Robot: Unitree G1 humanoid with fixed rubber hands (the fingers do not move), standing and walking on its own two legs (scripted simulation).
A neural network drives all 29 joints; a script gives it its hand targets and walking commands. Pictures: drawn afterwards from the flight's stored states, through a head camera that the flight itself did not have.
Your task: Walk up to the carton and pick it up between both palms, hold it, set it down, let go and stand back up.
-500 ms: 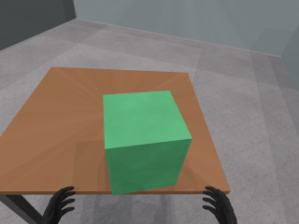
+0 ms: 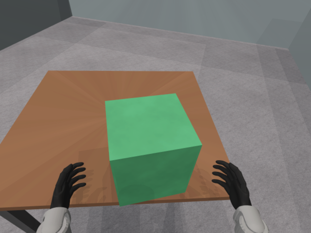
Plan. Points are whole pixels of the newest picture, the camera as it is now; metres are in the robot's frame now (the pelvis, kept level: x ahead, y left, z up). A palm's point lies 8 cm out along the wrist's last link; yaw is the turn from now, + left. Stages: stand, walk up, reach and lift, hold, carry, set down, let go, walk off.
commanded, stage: reach and lift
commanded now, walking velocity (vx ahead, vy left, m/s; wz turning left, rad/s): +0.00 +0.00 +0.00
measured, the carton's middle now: (147, 149) +0.36 +0.05 +0.01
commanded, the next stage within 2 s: none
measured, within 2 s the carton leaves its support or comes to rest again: neither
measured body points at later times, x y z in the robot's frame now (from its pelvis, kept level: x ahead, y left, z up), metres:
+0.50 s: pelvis -0.01 -0.01 +0.00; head +0.01 -0.01 +0.45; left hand +0.27 +0.25 +0.08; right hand +0.32 -0.18 +0.08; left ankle -0.04 +0.11 -0.75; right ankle +0.01 -0.14 -0.75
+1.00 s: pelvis -0.02 -0.02 +0.00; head +0.01 -0.01 +0.45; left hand +0.34 +0.26 +0.13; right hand +0.40 -0.17 +0.13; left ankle -0.04 +0.11 -0.75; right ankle +0.01 -0.14 -0.75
